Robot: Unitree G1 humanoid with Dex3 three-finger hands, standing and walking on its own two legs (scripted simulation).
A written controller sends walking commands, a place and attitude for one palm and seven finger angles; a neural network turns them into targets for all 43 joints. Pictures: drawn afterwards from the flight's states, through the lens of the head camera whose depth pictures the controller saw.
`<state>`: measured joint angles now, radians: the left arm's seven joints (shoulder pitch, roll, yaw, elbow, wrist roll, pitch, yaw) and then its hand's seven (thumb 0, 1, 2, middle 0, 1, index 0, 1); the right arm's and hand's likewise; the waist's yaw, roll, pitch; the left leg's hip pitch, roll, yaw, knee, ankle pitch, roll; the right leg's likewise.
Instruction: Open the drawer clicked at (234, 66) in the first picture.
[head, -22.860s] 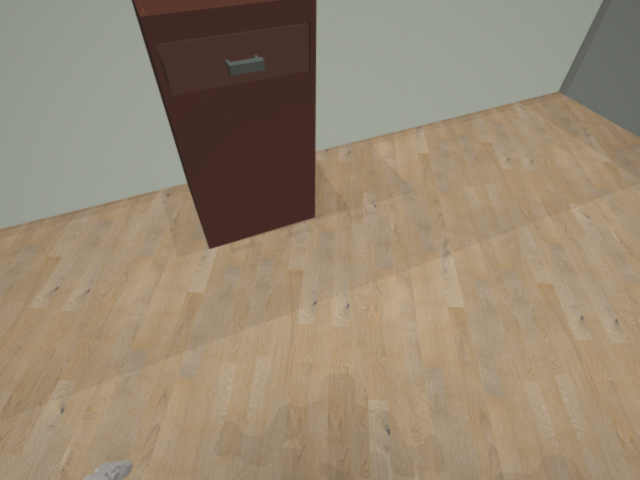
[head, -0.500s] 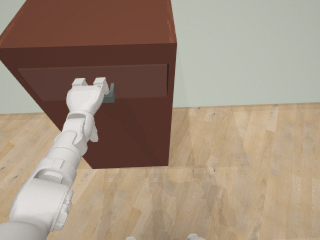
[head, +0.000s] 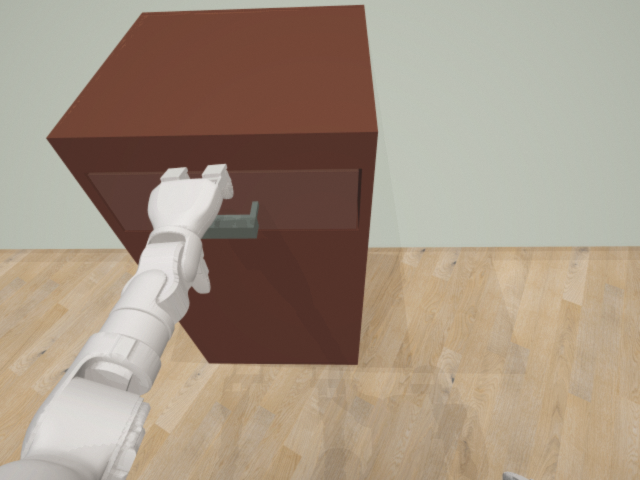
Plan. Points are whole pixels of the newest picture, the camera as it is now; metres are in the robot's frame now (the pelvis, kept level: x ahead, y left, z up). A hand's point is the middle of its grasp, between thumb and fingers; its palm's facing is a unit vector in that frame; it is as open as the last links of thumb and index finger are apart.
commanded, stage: lift the fingers back up to retry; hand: left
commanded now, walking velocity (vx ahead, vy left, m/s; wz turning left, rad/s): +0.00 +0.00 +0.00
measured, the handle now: (227, 216) +0.52 +0.18 -0.01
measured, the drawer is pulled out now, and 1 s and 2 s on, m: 0.00 0.00 0.00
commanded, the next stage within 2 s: re-aim the fingers above the handle in 0.08 s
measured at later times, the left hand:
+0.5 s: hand (211, 230) +0.44 +0.17 +0.06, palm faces -0.01 -0.03 -1.00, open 13.8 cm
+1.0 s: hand (203, 238) +0.42 +0.18 +0.05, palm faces -0.06 -0.03 -1.00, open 13.8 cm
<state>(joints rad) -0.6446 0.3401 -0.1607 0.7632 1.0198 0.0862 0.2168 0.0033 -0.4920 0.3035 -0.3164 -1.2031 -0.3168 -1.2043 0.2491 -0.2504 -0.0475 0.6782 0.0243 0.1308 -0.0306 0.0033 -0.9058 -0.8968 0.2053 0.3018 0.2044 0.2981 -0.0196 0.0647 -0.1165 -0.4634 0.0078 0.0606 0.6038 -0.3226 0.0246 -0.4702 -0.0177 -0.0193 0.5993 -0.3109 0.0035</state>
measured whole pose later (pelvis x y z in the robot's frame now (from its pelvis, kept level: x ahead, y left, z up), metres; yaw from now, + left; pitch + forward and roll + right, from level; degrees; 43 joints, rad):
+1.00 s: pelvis +0.00 -0.02 +0.00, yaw +1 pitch +10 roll +0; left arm -0.65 0.36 -0.15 0.82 1.01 0.07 0.20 0.00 -0.49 0.30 -0.32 -1.20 -0.32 -1.20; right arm 0.26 -0.26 -0.06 0.70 0.03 0.12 -0.05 0.00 -0.91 -0.90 0.20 0.30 0.20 0.30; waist -0.03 0.06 -0.10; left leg -0.46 0.02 0.04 0.58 -0.30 0.00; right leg -0.47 -0.01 -0.03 0.59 -0.31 -0.02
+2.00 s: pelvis -0.01 -0.01 +0.00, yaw +2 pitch +10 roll +0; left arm -0.59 0.36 -0.23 0.65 0.97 -0.10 0.09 0.00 -0.49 0.30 -0.32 -1.20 -0.32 -1.20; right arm 0.27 -0.27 -0.06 0.69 0.01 0.10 -0.08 0.00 -0.90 -0.90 0.21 0.30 0.21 0.30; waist -0.02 0.05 -0.07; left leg -0.47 0.01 0.02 0.61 -0.31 0.01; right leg -0.46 -0.02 -0.05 0.61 -0.32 -0.01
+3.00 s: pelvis -0.02 -0.01 -0.01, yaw +1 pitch +13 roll +0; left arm -0.68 0.37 -0.13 0.87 1.06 -0.12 0.25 0.00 -0.49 0.30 -0.32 -1.20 -0.31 -1.22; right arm 0.32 -0.26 -0.07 0.70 0.00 0.09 -0.06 0.00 -0.90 -0.90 0.21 0.30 0.21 0.30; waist -0.04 0.04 -0.11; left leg -0.62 0.02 0.04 0.73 -0.34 0.02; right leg -0.62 -0.01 -0.03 0.72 -0.33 -0.01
